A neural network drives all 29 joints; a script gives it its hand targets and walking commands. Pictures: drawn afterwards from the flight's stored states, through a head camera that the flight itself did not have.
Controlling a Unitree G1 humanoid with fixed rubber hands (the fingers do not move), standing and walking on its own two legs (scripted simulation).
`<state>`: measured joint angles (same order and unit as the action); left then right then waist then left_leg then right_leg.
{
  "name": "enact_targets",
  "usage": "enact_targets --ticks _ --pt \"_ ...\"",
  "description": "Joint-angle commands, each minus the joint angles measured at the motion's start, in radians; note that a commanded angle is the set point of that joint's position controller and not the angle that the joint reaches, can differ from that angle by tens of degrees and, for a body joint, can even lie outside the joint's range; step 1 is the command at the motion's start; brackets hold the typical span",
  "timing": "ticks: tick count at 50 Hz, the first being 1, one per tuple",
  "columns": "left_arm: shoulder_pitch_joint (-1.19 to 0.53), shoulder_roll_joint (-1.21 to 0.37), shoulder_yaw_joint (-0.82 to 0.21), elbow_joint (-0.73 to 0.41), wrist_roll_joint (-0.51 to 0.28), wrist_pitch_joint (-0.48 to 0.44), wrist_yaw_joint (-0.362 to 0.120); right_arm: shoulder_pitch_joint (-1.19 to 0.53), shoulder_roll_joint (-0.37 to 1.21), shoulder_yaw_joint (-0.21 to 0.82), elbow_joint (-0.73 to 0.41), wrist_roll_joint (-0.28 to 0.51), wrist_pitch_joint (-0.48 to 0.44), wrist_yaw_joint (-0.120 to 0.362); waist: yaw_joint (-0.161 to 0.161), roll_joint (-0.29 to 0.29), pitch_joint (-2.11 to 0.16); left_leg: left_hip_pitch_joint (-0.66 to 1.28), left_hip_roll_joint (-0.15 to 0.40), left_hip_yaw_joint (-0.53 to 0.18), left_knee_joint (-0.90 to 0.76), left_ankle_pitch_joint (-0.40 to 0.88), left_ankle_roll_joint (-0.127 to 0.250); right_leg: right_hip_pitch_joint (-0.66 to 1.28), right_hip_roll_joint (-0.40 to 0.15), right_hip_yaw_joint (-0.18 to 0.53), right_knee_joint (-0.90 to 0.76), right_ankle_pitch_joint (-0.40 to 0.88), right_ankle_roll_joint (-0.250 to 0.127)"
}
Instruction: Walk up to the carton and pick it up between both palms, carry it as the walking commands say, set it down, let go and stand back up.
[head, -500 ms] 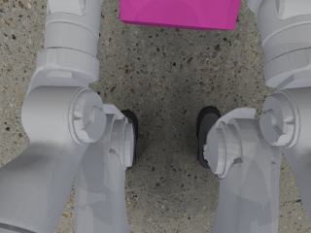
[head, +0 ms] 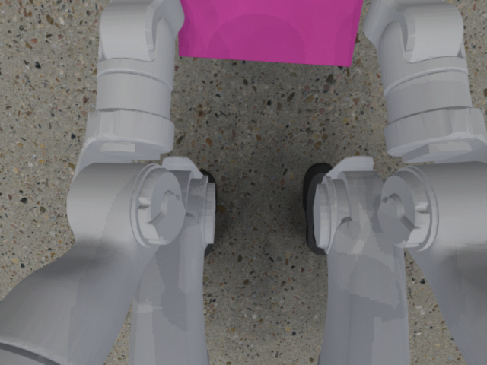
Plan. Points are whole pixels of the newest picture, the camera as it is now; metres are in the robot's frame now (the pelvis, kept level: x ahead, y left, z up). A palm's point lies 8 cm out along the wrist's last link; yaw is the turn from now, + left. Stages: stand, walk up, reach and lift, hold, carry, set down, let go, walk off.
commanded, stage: reach and lift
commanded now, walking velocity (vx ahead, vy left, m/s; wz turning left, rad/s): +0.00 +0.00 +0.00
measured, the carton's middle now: out of the picture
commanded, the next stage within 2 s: none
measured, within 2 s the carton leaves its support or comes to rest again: neither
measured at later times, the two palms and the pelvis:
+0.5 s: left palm out of the picture +0.55 +0.12 -0.06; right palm out of the picture +0.52 -0.14 -0.09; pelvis -0.02 +0.01 +0.04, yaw +0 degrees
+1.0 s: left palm out of the picture +0.52 +0.13 +0.01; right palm out of the picture +0.50 -0.14 -0.02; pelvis -0.03 +0.00 +0.08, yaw +0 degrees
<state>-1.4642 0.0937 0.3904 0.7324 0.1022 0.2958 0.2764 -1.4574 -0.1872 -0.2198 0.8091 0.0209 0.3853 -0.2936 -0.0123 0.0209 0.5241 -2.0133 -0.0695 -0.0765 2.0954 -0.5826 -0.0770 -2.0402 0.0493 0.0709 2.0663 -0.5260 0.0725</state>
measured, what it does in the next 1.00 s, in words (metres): rises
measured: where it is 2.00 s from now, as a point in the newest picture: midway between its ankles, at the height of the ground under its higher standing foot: (259, 226)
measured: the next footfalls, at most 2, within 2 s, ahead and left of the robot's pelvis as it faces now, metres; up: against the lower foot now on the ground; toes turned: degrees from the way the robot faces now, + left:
none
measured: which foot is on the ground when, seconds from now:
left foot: down 0.00-1.00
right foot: down 0.00-1.00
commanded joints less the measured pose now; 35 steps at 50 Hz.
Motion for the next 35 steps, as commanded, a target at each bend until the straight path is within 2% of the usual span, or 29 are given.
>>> enact_targets --ticks 1,2,3,4,5,6,8,9,10,12,13,14,16,17,18,19,20,21,23,24,26,27,28,29,30,32,33,34,35 --pt "-0.746 -1.021 -0.618 -0.208 -0.229 0.022 -0.446 -0.93 1.021 0.499 -0.379 0.182 -0.102 0.43 0.012 -0.003 -2.349 0.762 -0.097 0.189 -0.181 0.394 0.047 0.855 0.082 -0.187 -0.178 0.377 -0.028" --pt "-0.701 -1.055 -0.646 -0.124 -0.231 0.046 -0.432 -1.009 0.962 0.497 -0.442 0.181 -0.111 0.426 -0.025 0.027 -2.375 0.784 -0.091 0.172 -0.191 0.381 0.04 0.852 0.076 -0.2 -0.175 0.373 -0.036" --pt "-0.632 -1.043 -0.554 0.042 -0.182 0.059 -0.437 -1.019 0.94 0.427 -0.372 0.146 -0.104 0.416 -0.001 -0.012 -2.199 0.656 -0.088 0.185 -0.216 0.282 0.052 0.796 0.073 -0.195 -0.193 0.281 -0.029" --pt "-0.659 -1.074 -0.575 0.0 -0.207 0.068 -0.444 -0.988 0.983 0.436 -0.361 0.147 -0.087 0.426 -0.037 -0.027 -2.223 0.689 -0.084 0.184 -0.238 0.257 0.054 0.814 0.07 -0.203 -0.22 0.252 -0.027" --pt "-0.623 -1.105 -0.55 0.101 -0.184 0.076 -0.454 -1.0 0.959 0.413 -0.328 0.118 -0.097 0.429 -0.021 0.006 -2.147 0.642 -0.09 0.187 -0.233 0.215 0.048 0.746 0.065 -0.198 -0.224 0.193 -0.036" --pt "-0.612 -1.117 -0.557 0.036 -0.173 0.079 -0.449 -0.986 0.96 0.426 -0.351 0.112 -0.089 0.437 -0.036 -0.008 -2.163 0.663 -0.098 0.185 -0.248 0.215 0.046 0.759 0.074 -0.21 -0.232 0.204 -0.035" --pt "-0.517 -1.148 -0.467 0.22 -0.115 0.107 -0.45 -1.005 0.928 0.366 -0.321 0.093 -0.088 0.444 -0.034 0.029 -2.064 0.637 -0.091 0.169 -0.27 0.166 0.05 0.669 0.066 -0.209 -0.241 0.152 -0.044" --pt "-0.541 -1.143 -0.489 0.158 -0.127 0.102 -0.455 -1.016 0.941 0.391 -0.34 0.112 -0.086 0.453 -0.016 0.055 -2.129 0.69 -0.087 0.188 -0.267 0.184 0.042 0.693 0.067 -0.215 -0.249 0.16 -0.043" --pt "-0.574 -1.174 -0.488 0.06 -0.164 0.101 -0.453 -1.034 0.941 0.439 -0.425 0.11 -0.076 0.455 -0.051 -0.011 -2.28 0.781 -0.101 0.176 -0.271 0.251 0.045 0.779 0.079 -0.227 -0.263 0.204 -0.032" --pt "-0.498 -1.168 -0.418 0.168 -0.125 0.108 -0.448 -1.063 0.964 0.434 -0.434 0.099 -0.08 0.454 -0.016 -0.032 -2.236 0.733 -0.113 0.182 -0.276 0.247 0.056 0.798 0.078 -0.215 -0.272 0.196 -0.029" --pt "-0.543 -1.174 -0.503 0.103 -0.153 0.107 -0.451 -1.042 0.942 0.439 -0.434 0.123 -0.079 0.46 -0.075 0.013 -2.245 0.783 -0.093 0.16 -0.282 0.264 0.047 0.73 0.081 -0.239 -0.27 0.204 -0.034" --pt "-0.577 -1.184 -0.534 0.064 -0.161 0.108 -0.452 -0.976 0.952 0.425 -0.377 0.102 -0.069 0.461 -0.081 0.037 -2.286 0.794 -0.099 0.164 -0.274 0.313 0.031 0.729 0.084 -0.229 -0.272 0.26 -0.044" --pt "-0.583 -1.174 -0.564 -0.051 -0.198 0.099 -0.447 -1.005 0.998 0.498 -0.489 0.147 -0.06 0.461 -0.041 -0.02 -2.436 0.829 -0.103 0.178 -0.288 0.382 0.046 0.876 0.095 -0.213 -0.272 0.348 -0.03" --pt "-0.557 -1.186 -0.555 0.015 -0.176 0.11 -0.441 -1.021 1.004 0.5 -0.458 0.154 -0.057 0.47 -0.024 -0.006 -2.421 0.866 -0.106 0.158 -0.292 0.361 0.045 0.824 0.09 -0.229 -0.265 0.31 -0.026" --pt "-0.525 -1.198 -0.571 0.016 -0.192 0.111 -0.439 -0.963 1.004 0.487 -0.457 0.136 -0.054 0.467 -0.061 -0.002 -2.424 0.892 -0.11 0.153 -0.297 0.376 0.039 0.837 0.097 -0.234 -0.275 0.328 -0.028" --pt "-0.515 -1.202 -0.574 0.014 -0.178 0.118 -0.445 -0.923 0.991 0.5 -0.456 0.112 -0.045 0.464 -0.055 -0.02 -2.417 0.826 -0.114 0.164 -0.302 0.365 0.036 0.865 0.097 -0.218 -0.299 0.331 -0.03" --pt "-0.607 -1.127 -0.559 -0.003 -0.162 0.119 -0.445 -0.906 0.979 0.434 -0.341 0.103 -0.035 0.475 -0.087 0.01 -2.284 0.756 -0.092 0.142 -0.33 0.27 0.036 0.747 0.093 -0.235 -0.298 0.253 -0.029" --pt "-0.525 -1.205 -0.577 0.023 -0.176 0.124 -0.441 -0.982 1.0 0.503 -0.489 0.143 -0.049 0.473 -0.055 -0.022 -2.433 0.88 -0.107 0.142 -0.315 0.348 0.047 0.82 0.1 -0.227 -0.295 0.284 -0.029" --pt "-0.533 -1.156 -0.59 -0.068 -0.174 0.112 -0.443 -0.926 1.066 0.537 -0.477 0.16 -0.036 0.473 0.021 -0.032 -2.49 0.86 -0.113 0.181 -0.318 0.365 0.052 0.912 0.101 -0.201 -0.32 0.316 -0.021" --pt "-0.528 -1.172 -0.608 -0.021 -0.189 0.123 -0.442 -0.989 1.03 0.571 -0.533 0.183 -0.041 0.467 -0.007 -0.025 -2.448 0.84 -0.109 0.142 -0.323 0.363 0.054 0.883 0.101 -0.198 -0.313 0.341 -0.024" --pt "-0.52 -1.192 -0.608 -0.028 -0.185 0.12 -0.445 -0.991 1.015 0.545 -0.537 0.186 -0.048 0.463 0.015 0.012 -2.46 0.877 -0.108 0.163 -0.336 0.333 0.05 0.883 0.095 -0.193 -0.324 0.277 -0.031" --pt "-0.591 -1.153 -0.65 -0.131 -0.201 0.124 -0.441 -0.964 1.049 0.552 -0.511 0.187 -0.026 0.465 -0.004 0.015 -2.502 0.914 -0.104 0.145 -0.361 0.335 0.042 0.885 0.107 -0.209 -0.32 0.305 -0.024" --pt "-0.58 -1.172 -0.639 -0.084 -0.206 0.132 -0.445 -0.962 1.012 0.523 -0.492 0.172 -0.025 0.462 -0.03 0.048 -2.418 0.902 -0.098 0.15 -0.378 0.299 0.038 0.857 0.102 -0.209 -0.343 0.264 -0.033" --pt "-0.544 -1.181 -0.605 -0.037 -0.177 0.133 -0.441 -0.999 1.021 0.535 -0.529 0.184 -0.034 0.464 0.014 0.024 -2.433 0.901 -0.104 0.15 -0.378 0.303 0.047 0.875 0.096 -0.2 -0.347 0.252 -0.03" --pt "-0.599 -1.169 -0.618 -0.081 -0.197 0.127 -0.439 -0.952 1.05 0.506 -0.452 0.179 -0.021 0.463 -0.006 0.056 -2.397 0.901 -0.101 0.141 -0.39 0.262 0.042 0.851 0.093 -0.187 -0.351 0.236 -0.041" --pt "-0.544 -1.186 -0.597 -0.01 -0.174 0.122 -0.448 -0.897 1.088 0.509 -0.426 0.158 -0.018 0.467 -0.01 -0.005 -2.368 0.83 -0.099 0.16 -0.391 0.274 0.052 0.917 0.095 -0.193 -0.374 0.259 -0.029" --pt "-0.541 -1.214 -0.61 -0.056 -0.203 0.131 -0.45 -0.97 1.075 0.565 -0.532 0.161 -0.013 0.462 -0.011 -0.04 -2.52 0.874 -0.11 0.161 -0.399 0.31 0.051 1.013 0.097 -0.19 -0.377 0.294 -0.024" --pt "-0.501 -1.184 -0.582 -0.001 -0.197 0.136 -0.459 -0.963 1.077 0.58 -0.51 0.168 -0.006 0.455 0.038 -0.037 -2.474 0.79 -0.113 0.186 -0.401 0.272 0.051 1.055 0.095 -0.165 -0.391 0.28 -0.023" --pt "-0.512 -1.2 -0.585 -0.001 -0.19 0.14 -0.463 -0.948 1.075 0.538 -0.47 0.137 -0.005 0.455 -0.014 -0.064 -2.478 0.778 -0.114 0.157 -0.403 0.261 0.051 1.042 0.094 -0.174 -0.39 0.291 -0.022"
